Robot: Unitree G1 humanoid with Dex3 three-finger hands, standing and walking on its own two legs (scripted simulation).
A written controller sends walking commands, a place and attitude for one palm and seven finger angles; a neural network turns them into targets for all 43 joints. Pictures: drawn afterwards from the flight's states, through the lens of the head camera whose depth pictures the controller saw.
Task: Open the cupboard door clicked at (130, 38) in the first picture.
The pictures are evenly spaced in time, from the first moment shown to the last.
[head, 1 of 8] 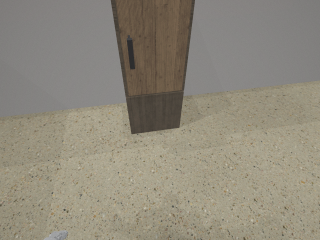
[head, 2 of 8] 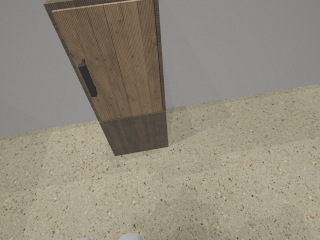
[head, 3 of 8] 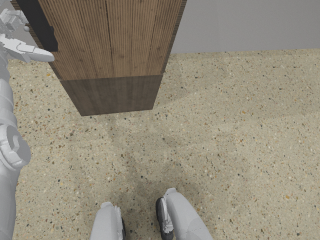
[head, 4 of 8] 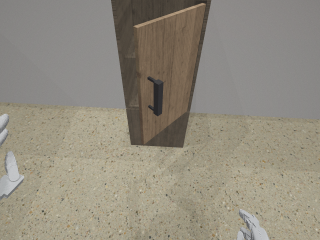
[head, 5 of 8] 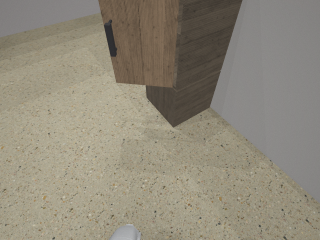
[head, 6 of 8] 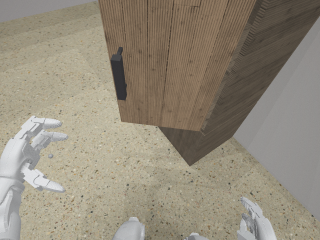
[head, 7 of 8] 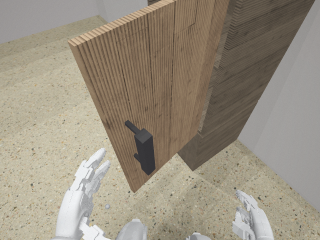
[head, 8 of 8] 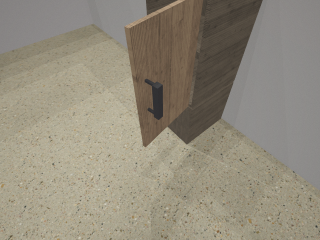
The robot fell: no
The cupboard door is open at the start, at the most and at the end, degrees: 0 100 100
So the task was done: yes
